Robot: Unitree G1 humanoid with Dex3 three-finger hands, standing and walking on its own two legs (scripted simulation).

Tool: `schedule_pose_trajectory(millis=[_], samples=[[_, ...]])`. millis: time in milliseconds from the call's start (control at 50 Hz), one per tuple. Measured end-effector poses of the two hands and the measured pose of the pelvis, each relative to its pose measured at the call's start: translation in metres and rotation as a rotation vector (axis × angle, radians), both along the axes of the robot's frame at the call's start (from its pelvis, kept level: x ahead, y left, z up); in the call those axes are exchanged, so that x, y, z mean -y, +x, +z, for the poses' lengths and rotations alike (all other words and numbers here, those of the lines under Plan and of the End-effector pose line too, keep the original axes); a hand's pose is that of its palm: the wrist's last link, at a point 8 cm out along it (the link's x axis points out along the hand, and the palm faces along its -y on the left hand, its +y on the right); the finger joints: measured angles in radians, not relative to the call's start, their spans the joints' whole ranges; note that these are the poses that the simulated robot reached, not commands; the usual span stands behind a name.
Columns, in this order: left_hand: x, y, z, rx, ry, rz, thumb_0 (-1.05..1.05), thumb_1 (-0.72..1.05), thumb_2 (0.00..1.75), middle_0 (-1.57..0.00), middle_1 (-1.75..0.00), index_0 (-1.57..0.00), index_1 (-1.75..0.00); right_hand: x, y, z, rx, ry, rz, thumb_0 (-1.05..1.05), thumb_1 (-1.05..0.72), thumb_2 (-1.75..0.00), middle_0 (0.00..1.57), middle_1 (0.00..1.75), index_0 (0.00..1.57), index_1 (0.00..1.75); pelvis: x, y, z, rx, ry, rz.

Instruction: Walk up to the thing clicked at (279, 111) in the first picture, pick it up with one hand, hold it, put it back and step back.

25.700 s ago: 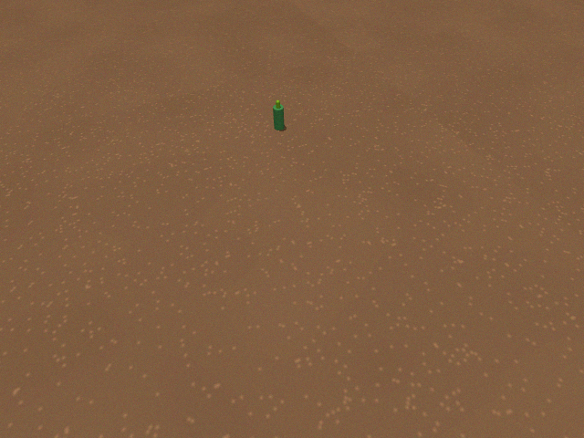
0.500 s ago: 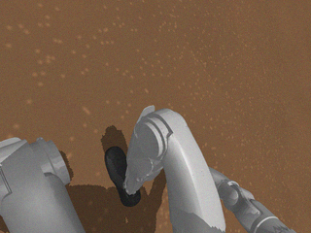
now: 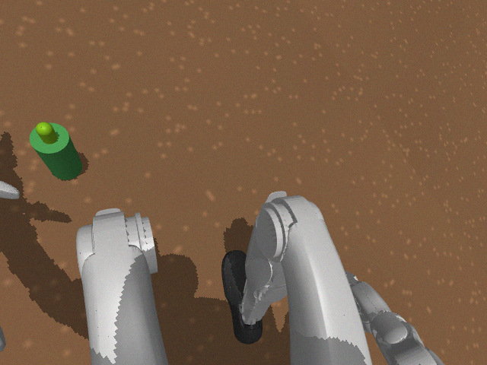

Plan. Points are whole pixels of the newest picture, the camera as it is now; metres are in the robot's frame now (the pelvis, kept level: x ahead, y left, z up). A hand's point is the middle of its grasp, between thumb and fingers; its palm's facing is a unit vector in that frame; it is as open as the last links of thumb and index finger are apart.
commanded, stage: home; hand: left
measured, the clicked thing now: (56, 149) +0.46 +0.28 -0.24
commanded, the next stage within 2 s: none
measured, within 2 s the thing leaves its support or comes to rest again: neither
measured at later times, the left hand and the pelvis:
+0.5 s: hand out of the picture +0.30 +0.32 +0.07, palm faces +0.23 -0.86 -0.46, open 16.9 cm; pelvis +0.03 -0.01 +0.18, yaw +9 degrees
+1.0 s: hand out of the picture +0.25 +0.25 +0.28, palm faces +0.27 -0.90 -0.35, open 17.2 cm; pelvis +0.09 +0.00 +0.36, yaw +11 degrees
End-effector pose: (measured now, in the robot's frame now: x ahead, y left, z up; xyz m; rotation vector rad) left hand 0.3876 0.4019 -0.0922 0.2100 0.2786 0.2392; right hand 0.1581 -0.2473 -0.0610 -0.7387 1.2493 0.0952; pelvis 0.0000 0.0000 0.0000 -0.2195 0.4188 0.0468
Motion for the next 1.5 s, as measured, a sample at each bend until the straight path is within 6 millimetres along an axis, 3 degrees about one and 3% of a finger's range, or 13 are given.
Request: schedule_pose_trajectory(millis=[160,220,300,440,600,740,920,1100,1240,1360,1500], samples=[[-0.043,-0.028,0.077,-0.135,0.183,0.140,-0.01,-0.50,0.11,-0.09,-0.08,-0.08,-0.09,0.005,-0.003,-0.005,-0.016,0.087,-0.141,0.00,-0.93,-0.91,0.21,0.30,0.20,0.30,0.003,0.008,0.027,-0.105,0.047,0.026],[-0.038,-0.047,0.095,-0.216,0.210,0.159,-0.01,-0.47,0.12,-0.09,-0.09,-0.08,-0.09,0.005,-0.001,-0.004,-0.020,0.126,-0.192,0.00,-0.92,-0.90,0.21,0.30,0.20,0.30,0.003,0.011,0.041,-0.139,0.068,0.036],[-0.008,-0.073,0.116,-0.305,0.212,0.139,-0.01,-0.45,0.12,-0.08,-0.08,-0.08,-0.08,0.000,0.010,0.012,0.005,0.178,-0.240,0.00,-0.91,-0.90,0.21,0.30,0.20,0.30,0.005,0.013,0.071,-0.164,0.093,0.044],[0.041,-0.109,0.169,-0.406,0.161,0.149,-0.01,-0.45,0.11,-0.08,-0.08,-0.08,-0.08,-0.010,0.050,0.085,0.136,0.230,-0.246,0.00,-0.91,-0.90,0.21,0.30,0.20,0.30,0.013,0.021,0.145,-0.163,0.125,0.061],[0.053,-0.129,0.248,-0.464,0.122,0.256,-0.01,-0.45,0.11,-0.08,-0.08,-0.07,-0.07,-0.012,0.098,0.186,0.319,0.230,-0.212,0.00,-0.90,-0.90,0.21,0.30,0.20,0.30,0.015,0.044,0.226,-0.112,0.144,0.086],[0.077,-0.137,0.302,-0.510,0.054,0.264,-0.01,-0.47,0.09,-0.07,-0.07,-0.06,-0.07,-0.013,0.113,0.258,0.412,0.234,-0.206,0.00,-0.90,-0.90,0.21,0.30,0.20,0.30,0.009,0.062,0.283,-0.034,0.155,0.104],[0.108,-0.153,0.373,-0.518,-0.008,0.247,-0.01,-0.49,0.08,-0.06,-0.06,-0.06,-0.06,-0.025,0.108,0.326,0.468,0.257,-0.245,0.00,-0.90,-0.90,0.21,0.30,0.20,0.30,0.001,0.082,0.343,0.090,0.175,0.124],[0.130,-0.174,0.438,-0.480,-0.020,0.219,-0.01,-0.49,0.08,-0.06,-0.06,-0.06,-0.06,-0.046,0.116,0.367,0.573,0.320,-0.257,0.01,-0.90,-0.90,0.21,0.30,0.20,0.30,-0.009,0.097,0.379,0.192,0.191,0.137],[0.139,-0.187,0.461,-0.442,-0.039,0.217,-0.01,-0.51,0.07,-0.06,-0.06,-0.06,-0.06,-0.060,0.134,0.386,0.653,0.368,-0.212,0.01,-0.90,-0.90,0.21,0.30,0.20,0.30,-0.011,0.100,0.389,0.240,0.202,0.146],[0.141,-0.195,0.458,-0.462,-0.056,0.229,-0.01,-0.52,0.06,-0.06,-0.06,-0.05,-0.05,-0.061,0.143,0.396,0.684,0.375,-0.161,0.01,-0.90,-0.90,0.21,0.30,0.20,0.30,-0.007,0.097,0.392,0.256,0.208,0.153],[0.145,-0.196,0.458,-0.465,-0.063,0.225,-0.01,-0.53,0.06,-0.06,-0.06,-0.05,-0.05,-0.052,0.139,0.396,0.676,0.355,-0.151,0.01,-0.90,-0.90,0.21,0.30,0.20,0.30,-0.003,0.096,0.394,0.268,0.212,0.159]])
